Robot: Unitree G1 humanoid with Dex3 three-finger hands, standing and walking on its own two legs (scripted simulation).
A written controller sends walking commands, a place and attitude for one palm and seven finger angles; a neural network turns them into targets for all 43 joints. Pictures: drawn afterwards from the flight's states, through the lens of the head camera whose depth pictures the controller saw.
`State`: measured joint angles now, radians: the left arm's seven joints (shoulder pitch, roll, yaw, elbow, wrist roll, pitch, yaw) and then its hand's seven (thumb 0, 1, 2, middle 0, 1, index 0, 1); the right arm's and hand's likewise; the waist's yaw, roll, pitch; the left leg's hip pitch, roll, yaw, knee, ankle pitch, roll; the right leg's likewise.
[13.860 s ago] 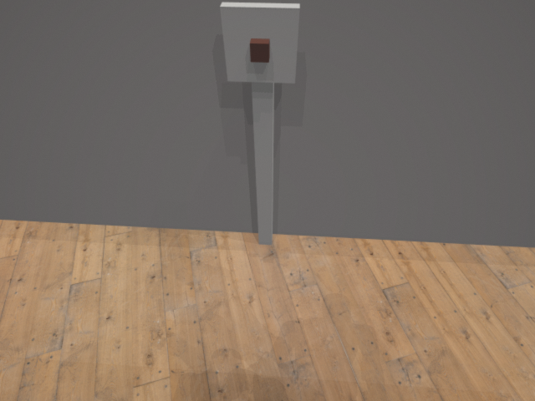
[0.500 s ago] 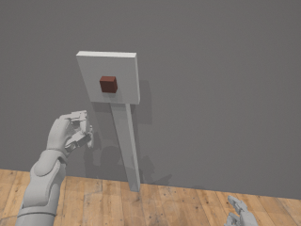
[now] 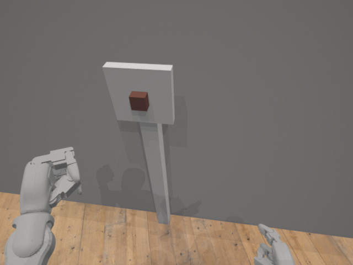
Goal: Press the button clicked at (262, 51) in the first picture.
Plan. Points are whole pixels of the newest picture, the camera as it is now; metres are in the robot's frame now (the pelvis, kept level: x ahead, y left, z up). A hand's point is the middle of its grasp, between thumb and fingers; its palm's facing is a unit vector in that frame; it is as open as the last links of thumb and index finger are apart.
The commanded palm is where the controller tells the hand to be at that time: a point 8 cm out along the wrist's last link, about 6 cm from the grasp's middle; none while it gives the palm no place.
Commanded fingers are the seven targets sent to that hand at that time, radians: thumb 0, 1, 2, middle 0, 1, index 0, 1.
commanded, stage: draw the hand back to the body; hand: left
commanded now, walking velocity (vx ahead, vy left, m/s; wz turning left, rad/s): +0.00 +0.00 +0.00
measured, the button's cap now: (139, 100) +0.49 +0.16 +0.13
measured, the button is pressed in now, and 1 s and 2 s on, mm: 0 0 0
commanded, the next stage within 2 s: step back with the hand held close in 0.56 s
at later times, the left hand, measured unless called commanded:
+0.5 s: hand (53, 191) +0.19 +0.24 +0.16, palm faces +0.43 -0.83 -0.35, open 3.1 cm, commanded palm +0.13 +0.27 +0.17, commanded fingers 0.00 0.90 0.90 -1.30 -1.50 -1.30 -1.50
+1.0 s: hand (62, 190) +0.20 +0.23 +0.14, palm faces +0.26 -0.84 -0.48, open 3.1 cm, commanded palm +0.13 +0.28 +0.17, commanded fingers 0.00 0.90 0.90 -1.30 -1.50 -1.30 -1.50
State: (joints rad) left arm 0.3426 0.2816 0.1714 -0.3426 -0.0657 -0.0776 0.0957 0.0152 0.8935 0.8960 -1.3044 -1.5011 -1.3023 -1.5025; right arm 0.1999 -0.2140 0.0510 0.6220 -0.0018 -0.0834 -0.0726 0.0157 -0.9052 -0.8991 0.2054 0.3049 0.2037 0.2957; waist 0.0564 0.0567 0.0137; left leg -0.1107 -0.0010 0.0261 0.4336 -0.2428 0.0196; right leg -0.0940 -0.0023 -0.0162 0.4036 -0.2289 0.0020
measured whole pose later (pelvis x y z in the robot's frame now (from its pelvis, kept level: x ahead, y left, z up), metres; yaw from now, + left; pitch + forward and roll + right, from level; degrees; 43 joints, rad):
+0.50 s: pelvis +0.01 +0.00 +0.00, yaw +0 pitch -5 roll -1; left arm 0.52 0.30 0.27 -0.48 -0.06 -0.09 0.11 0.01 0.89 0.90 -1.31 -1.50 -1.30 -1.50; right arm 0.19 -0.22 0.03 0.61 0.00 -0.09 -0.08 0.02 -0.91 -0.90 0.20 0.30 0.20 0.30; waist 0.08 0.06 0.01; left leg -0.10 0.01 0.02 0.44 -0.26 0.01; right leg -0.08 0.00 -0.02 0.40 -0.25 0.00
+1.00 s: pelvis -0.01 +0.01 +0.00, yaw -2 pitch +1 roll -1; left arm 0.60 0.37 0.32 -0.53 -0.04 -0.15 0.11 0.01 0.89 0.90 -1.30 -1.50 -1.30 -1.50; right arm 0.18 -0.24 -0.02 0.54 0.01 0.03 -0.07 0.01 -0.91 -0.90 0.20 0.30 0.20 0.30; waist 0.00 0.03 0.03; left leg -0.24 0.01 0.07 0.46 -0.23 0.03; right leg -0.23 0.01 0.02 0.42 -0.19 0.02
